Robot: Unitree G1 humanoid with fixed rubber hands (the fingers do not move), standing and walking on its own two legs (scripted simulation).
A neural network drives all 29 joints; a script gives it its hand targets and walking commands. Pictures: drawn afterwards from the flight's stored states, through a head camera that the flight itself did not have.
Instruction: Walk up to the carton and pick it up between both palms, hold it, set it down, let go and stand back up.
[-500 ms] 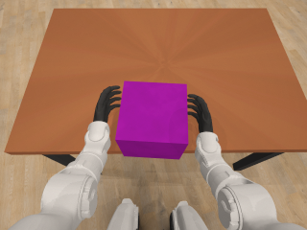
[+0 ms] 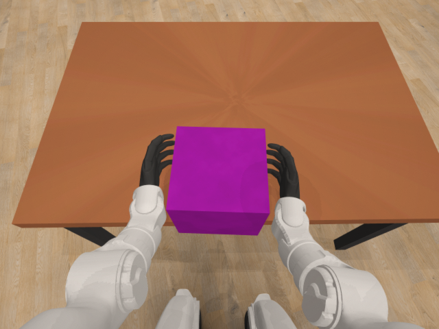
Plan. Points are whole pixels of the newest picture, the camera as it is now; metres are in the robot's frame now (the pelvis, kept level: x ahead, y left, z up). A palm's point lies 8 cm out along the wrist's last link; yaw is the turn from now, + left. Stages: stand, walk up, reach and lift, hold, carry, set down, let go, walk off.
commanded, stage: reach and lift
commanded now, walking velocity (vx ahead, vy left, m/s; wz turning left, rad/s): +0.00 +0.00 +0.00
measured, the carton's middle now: (219, 183) +0.39 +0.01 -0.06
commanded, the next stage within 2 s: none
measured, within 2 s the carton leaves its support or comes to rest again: leaves its support in 0.70 s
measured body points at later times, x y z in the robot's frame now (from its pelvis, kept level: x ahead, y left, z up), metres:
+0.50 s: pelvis +0.00 +0.00 +0.00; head +0.10 +0.00 +0.44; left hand +0.39 +0.14 -0.02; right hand +0.37 -0.13 -0.03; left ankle +0.03 +0.11 -0.67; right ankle +0.02 -0.13 -0.67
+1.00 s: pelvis -0.01 +0.00 +0.00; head +0.07 +0.00 +0.44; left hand +0.40 +0.14 +0.01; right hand +0.37 -0.13 -0.01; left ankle +0.03 +0.11 -0.67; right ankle +0.02 -0.13 -0.67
